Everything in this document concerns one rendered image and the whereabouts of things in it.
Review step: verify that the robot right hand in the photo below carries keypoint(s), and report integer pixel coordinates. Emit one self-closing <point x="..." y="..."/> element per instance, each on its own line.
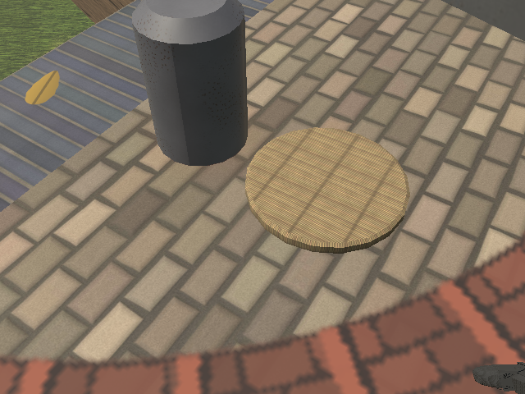
<point x="510" y="377"/>

